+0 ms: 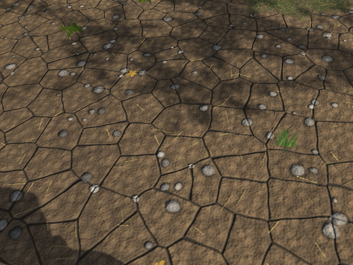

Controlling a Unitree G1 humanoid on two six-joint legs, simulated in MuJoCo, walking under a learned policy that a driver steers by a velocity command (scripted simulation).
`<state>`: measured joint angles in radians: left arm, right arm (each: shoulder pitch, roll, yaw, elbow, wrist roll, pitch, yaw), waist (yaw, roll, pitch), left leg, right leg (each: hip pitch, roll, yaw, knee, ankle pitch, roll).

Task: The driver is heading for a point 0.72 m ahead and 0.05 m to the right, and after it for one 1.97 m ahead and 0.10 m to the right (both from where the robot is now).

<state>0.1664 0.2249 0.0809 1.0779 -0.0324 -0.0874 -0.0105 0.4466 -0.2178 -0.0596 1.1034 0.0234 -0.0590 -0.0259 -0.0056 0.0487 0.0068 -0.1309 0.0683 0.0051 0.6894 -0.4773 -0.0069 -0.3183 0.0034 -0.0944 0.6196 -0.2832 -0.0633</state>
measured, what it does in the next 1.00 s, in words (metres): walks ahead: left foot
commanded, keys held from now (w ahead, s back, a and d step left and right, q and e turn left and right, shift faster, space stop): w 0.58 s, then w+e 0.42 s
